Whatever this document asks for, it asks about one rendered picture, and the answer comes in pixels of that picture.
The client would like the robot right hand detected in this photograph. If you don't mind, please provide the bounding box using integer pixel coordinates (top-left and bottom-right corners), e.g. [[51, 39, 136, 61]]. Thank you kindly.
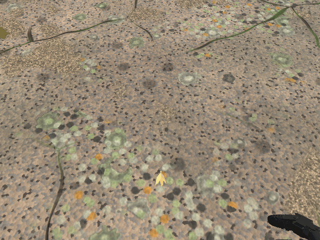
[[267, 213, 320, 240]]

